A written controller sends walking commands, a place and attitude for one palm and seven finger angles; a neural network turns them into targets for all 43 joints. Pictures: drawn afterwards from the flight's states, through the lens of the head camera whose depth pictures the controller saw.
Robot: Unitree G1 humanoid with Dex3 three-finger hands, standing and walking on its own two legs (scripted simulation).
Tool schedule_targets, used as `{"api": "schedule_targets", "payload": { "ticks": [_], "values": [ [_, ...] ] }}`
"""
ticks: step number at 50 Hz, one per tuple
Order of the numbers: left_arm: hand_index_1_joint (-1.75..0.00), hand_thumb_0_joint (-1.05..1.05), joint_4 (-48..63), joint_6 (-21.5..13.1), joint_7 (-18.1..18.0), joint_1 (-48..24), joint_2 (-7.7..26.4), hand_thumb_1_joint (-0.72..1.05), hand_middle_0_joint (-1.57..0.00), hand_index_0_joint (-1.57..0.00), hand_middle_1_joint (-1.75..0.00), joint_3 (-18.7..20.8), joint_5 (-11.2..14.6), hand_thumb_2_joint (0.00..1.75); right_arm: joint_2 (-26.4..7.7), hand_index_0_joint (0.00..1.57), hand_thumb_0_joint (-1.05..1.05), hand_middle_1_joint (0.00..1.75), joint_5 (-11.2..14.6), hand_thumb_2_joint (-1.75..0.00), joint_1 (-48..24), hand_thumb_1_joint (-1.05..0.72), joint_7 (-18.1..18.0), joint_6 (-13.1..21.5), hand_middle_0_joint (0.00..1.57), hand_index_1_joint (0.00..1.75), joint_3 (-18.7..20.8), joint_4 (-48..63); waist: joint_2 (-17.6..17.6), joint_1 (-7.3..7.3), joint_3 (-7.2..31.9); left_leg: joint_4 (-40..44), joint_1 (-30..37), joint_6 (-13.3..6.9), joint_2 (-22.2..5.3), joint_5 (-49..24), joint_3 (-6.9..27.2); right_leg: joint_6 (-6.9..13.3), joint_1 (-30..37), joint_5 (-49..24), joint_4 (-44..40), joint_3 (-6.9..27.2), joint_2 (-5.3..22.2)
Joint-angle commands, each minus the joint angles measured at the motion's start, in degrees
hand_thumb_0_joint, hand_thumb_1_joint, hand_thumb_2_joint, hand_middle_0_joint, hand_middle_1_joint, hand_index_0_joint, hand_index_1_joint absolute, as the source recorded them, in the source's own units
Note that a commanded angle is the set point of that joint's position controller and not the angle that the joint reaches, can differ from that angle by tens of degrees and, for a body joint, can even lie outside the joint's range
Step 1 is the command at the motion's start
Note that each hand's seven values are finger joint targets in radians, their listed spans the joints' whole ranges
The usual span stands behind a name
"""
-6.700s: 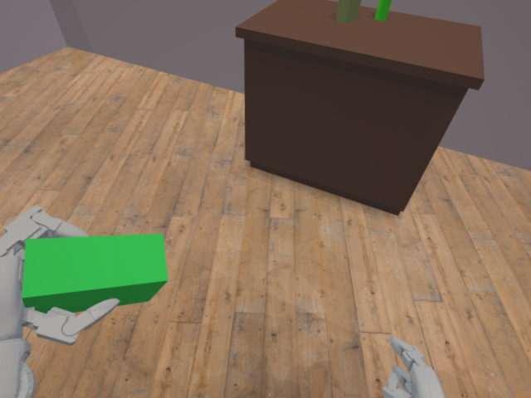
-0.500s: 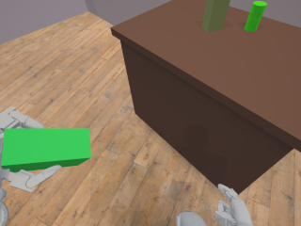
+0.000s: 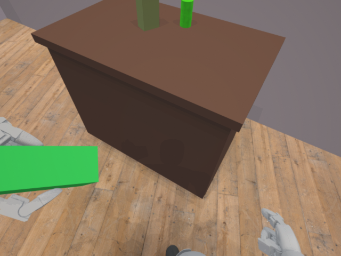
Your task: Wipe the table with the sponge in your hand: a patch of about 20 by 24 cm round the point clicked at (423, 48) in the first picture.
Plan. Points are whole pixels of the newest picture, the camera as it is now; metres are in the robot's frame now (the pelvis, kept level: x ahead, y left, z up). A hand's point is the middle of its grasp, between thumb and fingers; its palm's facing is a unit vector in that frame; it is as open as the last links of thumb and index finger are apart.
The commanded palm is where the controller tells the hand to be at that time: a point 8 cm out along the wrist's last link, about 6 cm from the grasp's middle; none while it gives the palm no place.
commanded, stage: turn to face it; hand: left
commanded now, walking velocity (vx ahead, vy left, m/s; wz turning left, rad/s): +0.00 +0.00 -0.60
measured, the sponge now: (62, 169) +0.23 +0.20 +0.16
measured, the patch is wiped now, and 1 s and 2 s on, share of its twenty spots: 0.00 0.00 0.00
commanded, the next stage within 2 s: take the last steps up to it in 1.52 s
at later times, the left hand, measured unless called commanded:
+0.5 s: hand (143, 173) +0.21 +0.06 +0.19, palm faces +0.01 -0.82 -0.57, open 10.2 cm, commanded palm +0.17 +0.14 +0.19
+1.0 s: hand (229, 207) +0.18 -0.06 +0.18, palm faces -0.15 -0.86 -0.48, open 10.2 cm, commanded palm +0.14 +0.02 +0.19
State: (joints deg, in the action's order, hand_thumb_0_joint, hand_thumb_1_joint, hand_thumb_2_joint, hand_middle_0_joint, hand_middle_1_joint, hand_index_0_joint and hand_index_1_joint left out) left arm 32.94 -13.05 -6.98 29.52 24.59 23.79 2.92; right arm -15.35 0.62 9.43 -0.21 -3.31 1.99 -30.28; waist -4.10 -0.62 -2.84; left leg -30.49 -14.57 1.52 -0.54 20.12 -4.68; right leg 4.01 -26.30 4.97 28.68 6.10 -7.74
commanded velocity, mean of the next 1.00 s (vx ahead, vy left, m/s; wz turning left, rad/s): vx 0.00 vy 0.00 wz -0.58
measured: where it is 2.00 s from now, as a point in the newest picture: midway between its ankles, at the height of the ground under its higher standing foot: outside the picture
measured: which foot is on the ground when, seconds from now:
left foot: down 0.00-0.22, up 0.24-0.64, down 0.66-0.92, up 0.94-1.00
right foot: up 0.00-0.20, down 0.22-0.68, up 0.70-0.90, down 0.92-1.00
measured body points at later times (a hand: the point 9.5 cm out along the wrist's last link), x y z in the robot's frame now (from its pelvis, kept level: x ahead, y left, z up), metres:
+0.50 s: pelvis -0.07 -0.08 +0.01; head -0.01 -0.11 +0.45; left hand +0.21 +0.11 +0.22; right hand +0.01 -0.37 -0.10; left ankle -0.05 +0.07 -0.68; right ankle -0.01 -0.14 -0.73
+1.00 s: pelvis -0.15 -0.11 -0.01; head -0.12 -0.16 +0.43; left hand +0.18 -0.02 +0.20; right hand -0.11 -0.37 -0.13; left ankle -0.07 +0.06 -0.69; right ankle -0.14 -0.20 -0.73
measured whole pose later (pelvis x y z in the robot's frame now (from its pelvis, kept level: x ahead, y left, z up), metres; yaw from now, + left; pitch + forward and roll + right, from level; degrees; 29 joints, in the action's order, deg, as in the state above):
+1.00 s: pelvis -0.15 -0.11 -0.01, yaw -35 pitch -2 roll +1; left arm 28.8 -10.5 -7.8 19.5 21.8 19.9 1.0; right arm -9.7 1.2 9.1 0.6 2.2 -2.0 -32.7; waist 3.4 -1.7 -9.3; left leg -55.9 -20.2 5.2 -10.1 29.4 -2.3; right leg 4.5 -21.6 16.0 39.5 -4.6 -1.9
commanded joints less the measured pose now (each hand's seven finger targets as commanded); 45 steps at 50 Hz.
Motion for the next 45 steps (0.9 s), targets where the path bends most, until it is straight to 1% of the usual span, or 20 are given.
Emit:
{"api": "schedule_targets", "payload": {
  "ticks": [1, 3, 5, 9, 10, 11, 12, 14, 15, 16, 18, 25, 31, 33, 34, 35, 37, 40, 43, 45],
  "values": [
    [-1.6, 0.0, 10.7, -2.8, -1.5, -8.2, 10.0, 0.1, -1.2, -1.2, -1.6, 7.3, -1.8, 1.3, -2.0, 0.2, 0.0, 0.3, -0.1, -0.9, -4.5, -0.9, -1.5, 4.0, 0.2, 0.3, 0.6, 8.1, 19.6, -1.09, 3.6, 17.5, -3.3, -12.9, -27.2, 3.9, 17.4, -7.1, -5.7, 19.6, 37.6, -1.7, 5.9],
    [-1.6, 0.0, 7.6, -2.1, -0.7, -6.4, 6.0, 0.1, -1.2, -1.2, -1.6, 4.2, -1.8, 1.3, -3.8, 0.2, 0.0, 0.3, 0.9, -0.9, -3.4, -0.9, -1.0, 4.6, 0.2, 0.3, 1.9, 8.1, 17.1, -1.9, 2.7, 13.6, -5.3, -9.4, -23.9, -1.0, 2.9, -7.1, -3.9, 20.2, 40.1, -2.8, 8.0],
    [-1.6, 0.0, 11.1, -1.6, -0.9, -10.8, 4.9, 0.1, -1.2, -1.2, -1.6, 1.4, -1.3, 1.3, -3.8, 0.2, 0.0, 0.3, 1.4, -0.9, -1.6, -0.9, -0.5, 6.1, 0.2, 0.3, 1.5, 8.4, 18.7, -1.86, 1.2, 9.3, -1.7, -6.3, -20.8, -7.7, -3.7, -7.4, -2.6, 21.4, 26.7, -7.3, 9.5],
    [-1.6, 0.0, 8.2, -0.8, -1.8, -18.2, 4.5, 0.1, -1.2, -1.2, -1.6, -1.2, -1.9, 1.3, -5.1, 0.2, 0.0, 0.3, 1.0, -0.9, 0.6, -0.9, -0.6, 8.6, 0.2, 0.3, 1.4, 7.3, 12.6, -0.5, 2.3, -3.9, -4.2, -2.0, -18.2, -7.6, -3.4, -7.8, 13.4, 13.1, 5.3, -12.7, 7.3],
    [-1.6, 0.0, 7.6, -0.4, -2.0, -19.5, 6.1, 0.1, -1.2, -1.2, -1.6, -0.4, -2.3, 1.3, -4.6, 0.2, 0.0, 0.3, 1.2, -0.9, 1.2, -0.9, -0.6, 9.0, 0.2, 0.3, 1.5, 7.1, 5.4, -0.19, 3.2, -12.7, -4.4, -0.3, -14.6, -4.1, -4.3, -5.4, 14.3, 6.8, -1.6, -7.2, 10.4],
    [-1.6, 0.0, 7.3, -0.5, -2.4, -19.6, 9.0, 0.1, -1.2, -1.2, -1.6, 1.9, -2.1, 1.3, -2.7, 0.2, 0.0, 0.3, 1.2, -0.9, -1.2, -0.9, -0.8, 9.3, 0.2, 0.3, 1.0, 7.9, -10.4, -0.61, 3.4, -25.7, -12.2, 2.3, -7.3, 10.6, -4.8, -0.2, 16.8, -9.5, -7.1, 10.7, 20.1],
    [-1.6, 0.0, 6.6, -0.7, -3.1, -17.6, 12.6, 0.1, -1.2, -1.2, -1.6, 6.7, -1.2, 1.3, -2.2, 0.2, 0.0, 0.3, 0.3, -0.9, -5.1, -0.9, -1.4, 9.2, 0.2, 0.3, 0.2, 8.6, -16.8, -2.06, 4.6, -38.0, -17.4, 3.0, -3.3, 17.5, 0.2, 4.6, 15.0, -18.2, -10.1, 22.5, 27.5],
    [-1.6, 0.0, 9.8, -0.8, -2.3, -13.1, 11.5, 0.1, -1.2, -1.2, -1.6, 6.4, -0.1, 1.3, -2.1, 0.2, 0.0, 0.3, 0.4, -0.9, -5.1, -0.9, -1.0, 7.6, 0.2, 0.3, 0.8, 8.2, -7.9, -1.53, 5.7, -43.3, -15.4, 3.1, -5.0, 9.0, 7.7, 4.4, 11.9, 1.8, -12.5, 25.3, 25.7],
    [-1.6, 0.0, 10.5, -1.5, -2.4, -7.1, 12.9, 0.1, -1.2, -1.2, -1.6, 9.6, 0.5, 1.3, -1.3, 0.2, 0.0, 0.3, -0.1, -0.9, -5.7, -0.9, -0.7, 6.4, 0.2, 0.3, -0.2, 7.5, 0.6, -1.87, 7.8, -42.3, -16.9, 3.3, -5.1, 6.2, 7.9, 6.2, 15.1, 0.7, -9.4, 23.2, 23.8],
    [-1.6, 0.0, 12.4, -2.2, -2.2, -3.6, 10.8, 0.1, -1.2, -1.2, -1.6, 8.9, 1.1, 1.3, -0.5, 0.2, 0.0, 0.3, -0.2, -0.9, -5.3, -0.9, -0.1, 5.2, 0.2, 0.3, -0.8, 7.4, 2.8, -1.3, 10.9, -39.5, -17.6, 3.4, -4.8, 4.8, 7.3, 6.1, 19.6, -1.4, -7.5, 17.9, 22.4],
    [-1.6, 0.0, 14.8, -3.6, -2.6, -0.6, 10.5, 0.1, -1.2, -1.2, -1.6, 10.3, 1.3, 1.3, -0.4, 0.2, 0.0, 0.3, -0.4, -0.9, -5.5, -0.9, 0.6, 4.1, 0.2, 0.3, -0.8, 7.5, 2.8, -0.91, 14.9, -32.5, -17.0, 3.7, -4.0, 4.4, 5.7, 5.6, 25.1, -8.4, -6.5, 13.9, 21.0],
    [-1.6, 0.0, 10.2, -3.0, -3.0, 5.0, 9.1, 0.1, -1.2, -1.2, -1.6, 10.3, 1.5, 1.3, -2.2, 0.2, 0.0, 0.3, 0.4, -0.9, -5.1, -0.9, 0.4, 3.1, 0.2, 0.3, 0.7, 7.8, -1.5, -1.53, 15.3, -13.1, -9.5, 2.3, -1.4, 8.8, 4.7, 5.5, 23.5, -8.7, -9.1, 19.8, 19.5],
    [-1.6, 0.0, 9.0, -1.4, -2.1, -0.8, 7.5, 0.1, -1.2, -1.2, -1.6, 5.1, 0.9, 1.3, -3.9, 0.2, 0.0, 0.3, 0.8, -0.9, -2.7, -0.9, 0.0, 1.3, 0.2, 0.3, 1.0, 7.9, -0.1, -0.13, 11.7, 3.3, 6.6, -0.5, -1.4, 5.2, 3.4, 0.1, 7.2, 12.2, -12.7, 19.5, 14.3],
    [-1.6, 0.0, 11.1, -2.3, -1.5, -4.5, 7.6, 0.1, -1.2, -1.2, -1.6, 4.3, 0.8, 1.3, -5.3, 0.2, 0.0, 0.3, 0.0, -0.9, -2.4, -0.9, -0.6, 1.9, 0.2, 0.3, 1.2, 8.7, 8.4, 0.43, 7.9, 12.4, 11.2, -5.8, -10.9, 8.4, 12.5, -3.8, -3.7, 18.9, -2.7, 13.2, 7.2],
    [-1.6, 0.0, 12.4, -2.5, -1.4, -5.5, 8.2, 0.1, -1.2, -1.2, -1.6, 4.9, 0.2, 1.3, -5.6, 0.2, 0.0, 0.3, -0.1, -0.9, -3.6, -0.9, -0.9, 2.8, 0.2, 0.3, 1.2, 9.0, 18.3, -0.22, 6.8, 15.8, 10.4, -10.3, -21.1, 4.9, 20.2, -5.9, -8.0, 18.8, 14.2, 4.6, 2.9],
    [-1.6, 0.0, 15.2, -2.6, -1.6, -8.7, 10.5, 0.1, -1.2, -1.2, -1.6, 5.1, -0.9, 1.3, -3.7, 0.2, 0.0, 0.3, 0.4, -0.9, -3.8, -0.9, -1.4, 4.0, 0.2, 0.3, 1.2, 9.6, 18.8, -0.62, 6.2, 15.9, 6.6, -12.8, -26.5, -3.3, 20.6, -6.9, -8.6, 19.8, 30.8, -0.6, 3.9],
    [-1.6, 0.0, 12.8, -2.6, -1.2, -5.7, 8.7, 0.1, -1.2, -1.2, -1.6, 5.0, -1.3, 1.3, -3.4, 0.2, 0.0, 0.3, 0.4, -0.9, -3.3, -0.9, -1.1, 5.2, 0.2, 0.3, 1.8, 8.8, 17.8, -1.72, 5.2, 15.2, -2.3, -10.8, -23.9, -3.0, 8.4, -6.9, -5.1, 19.1, 41.8, -1.4, 6.3],
    [-1.6, 0.0, 15.9, -1.8, -1.5, -10.4, 6.5, 0.1, -1.2, -1.2, -1.6, 1.4, -0.8, 1.3, -3.6, 0.2, 0.0, 0.3, 0.9, -0.9, -1.5, -0.9, -0.3, 7.1, 0.2, 0.3, 1.1, 8.1, 20.7, -1.23, 0.2, 10.2, 0.1, -6.1, -20.0, -15.3, -2.1, -7.4, -3.0, 20.2, 24.8, -7.5, 9.0],
    [-1.6, 0.0, 11.7, -1.7, -2.1, -13.6, 5.8, 0.1, -1.2, -1.2, -1.6, 0.7, -1.4, 1.3, -4.6, 0.2, 0.0, 0.3, 0.7, -0.9, 0.5, -0.9, 0.1, 9.3, 0.2, 0.3, 1.2, 7.4, 18.0, 0.01, 2.3, 2.3, 3.6, -2.9, -18.9, -25.4, -2.6, -7.5, 6.9, 16.1, 8.4, -12.3, 6.5],
    [-1.6, 0.0, 8.0, -0.9, -2.2, -14.4, 6.7, 0.1, -1.2, -1.2, -1.6, 1.5, -2.2, 1.3, -4.8, 0.2, 0.0, 0.3, 0.7, -0.9, 1.0, -0.9, 0.1, 9.7, 0.2, 0.3, 1.5, 6.5, 12.8, -0.19, 4.6, -8.8, 1.1, -0.6, -16.4, -21.8, -4.5, -6.2, 15.6, 4.7, -0.9, -11.9, 6.7]
  ]
}}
